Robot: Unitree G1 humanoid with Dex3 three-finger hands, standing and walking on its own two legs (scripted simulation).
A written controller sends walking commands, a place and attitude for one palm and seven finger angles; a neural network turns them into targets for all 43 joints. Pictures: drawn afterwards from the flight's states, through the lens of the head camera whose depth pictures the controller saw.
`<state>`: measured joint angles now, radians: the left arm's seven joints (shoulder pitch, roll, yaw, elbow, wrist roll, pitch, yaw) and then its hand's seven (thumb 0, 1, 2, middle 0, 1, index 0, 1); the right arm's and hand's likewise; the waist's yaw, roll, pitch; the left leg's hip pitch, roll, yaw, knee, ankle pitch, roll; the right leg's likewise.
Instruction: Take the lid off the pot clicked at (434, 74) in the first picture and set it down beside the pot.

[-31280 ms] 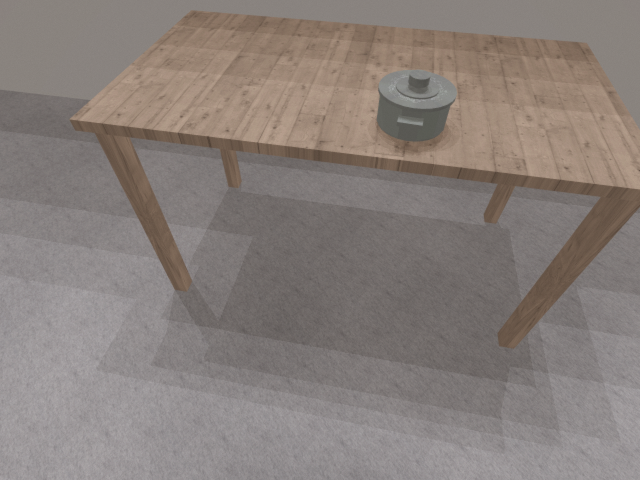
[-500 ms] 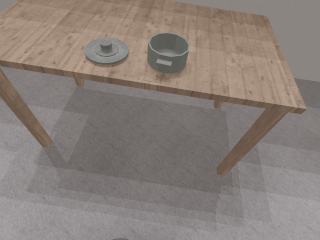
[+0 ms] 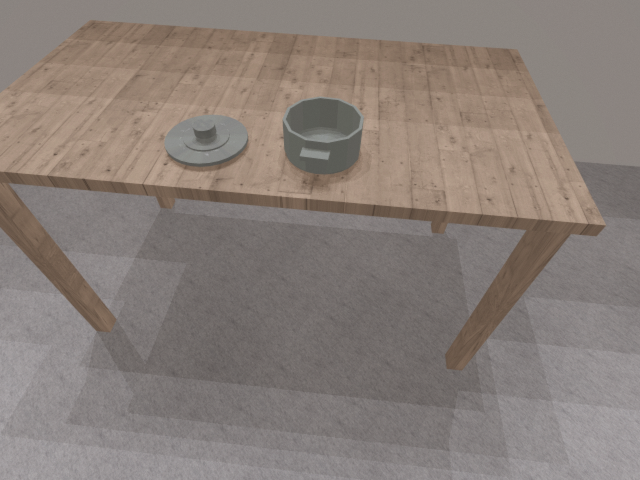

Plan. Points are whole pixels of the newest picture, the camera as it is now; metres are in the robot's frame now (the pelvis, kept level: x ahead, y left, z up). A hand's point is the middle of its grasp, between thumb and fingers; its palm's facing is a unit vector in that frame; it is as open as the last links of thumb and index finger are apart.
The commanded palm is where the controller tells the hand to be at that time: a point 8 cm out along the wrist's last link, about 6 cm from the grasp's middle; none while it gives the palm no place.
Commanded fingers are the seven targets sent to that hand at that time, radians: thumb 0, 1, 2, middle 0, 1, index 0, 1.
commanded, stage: let the arm hang, fingers relaxed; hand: left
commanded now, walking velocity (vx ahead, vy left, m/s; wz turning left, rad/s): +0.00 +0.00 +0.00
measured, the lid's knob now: (204, 128) +0.73 +0.26 +0.01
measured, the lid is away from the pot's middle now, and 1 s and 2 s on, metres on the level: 0.24 0.24 0.24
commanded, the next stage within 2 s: look to check the result in 1.12 s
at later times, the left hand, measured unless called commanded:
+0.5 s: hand out of the picture +0.01 +0.17 -0.18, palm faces +0.02 -0.98 -0.18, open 7.3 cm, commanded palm none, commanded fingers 0.00 0.90 0.90 -0.20 -0.30 -0.20 -0.30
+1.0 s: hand out of the picture +0.02 +0.18 -0.18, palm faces +0.00 -0.98 -0.19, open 7.3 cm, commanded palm none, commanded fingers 0.00 0.90 0.90 -0.20 -0.30 -0.20 -0.30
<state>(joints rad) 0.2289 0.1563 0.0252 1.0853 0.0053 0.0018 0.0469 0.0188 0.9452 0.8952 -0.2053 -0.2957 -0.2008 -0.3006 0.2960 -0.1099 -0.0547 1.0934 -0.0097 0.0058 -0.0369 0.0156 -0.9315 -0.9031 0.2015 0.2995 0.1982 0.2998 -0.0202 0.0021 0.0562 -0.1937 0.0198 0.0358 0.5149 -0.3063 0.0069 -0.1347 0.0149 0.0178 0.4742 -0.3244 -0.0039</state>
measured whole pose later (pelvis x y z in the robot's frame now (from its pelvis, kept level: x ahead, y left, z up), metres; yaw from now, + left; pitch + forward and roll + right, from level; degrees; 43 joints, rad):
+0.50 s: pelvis +0.01 +0.00 +0.00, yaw -1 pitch -1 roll +0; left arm 0.26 0.14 0.02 1.11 0.01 0.00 0.04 0.01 0.92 0.90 -0.20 -0.30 -0.20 -0.30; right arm 0.27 -0.12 -0.06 1.09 -0.01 0.00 -0.04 0.00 -0.92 -0.90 0.20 0.30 0.20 0.30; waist -0.01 0.00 0.08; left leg -0.18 0.02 0.05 0.49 -0.31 0.01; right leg -0.12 0.01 0.03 0.45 -0.32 0.00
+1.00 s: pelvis +0.00 +0.01 +0.00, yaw -1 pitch -1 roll -1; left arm 0.26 0.15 0.02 1.11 0.01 0.00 0.05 0.01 0.92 0.90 -0.20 -0.30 -0.20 -0.30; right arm 0.28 -0.11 -0.06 1.11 -0.01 0.00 -0.04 0.00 -0.92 -0.90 0.20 0.30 0.20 0.30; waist -0.02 -0.01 0.07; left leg -0.17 0.02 0.06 0.49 -0.30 0.02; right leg -0.12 0.01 0.05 0.45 -0.31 0.01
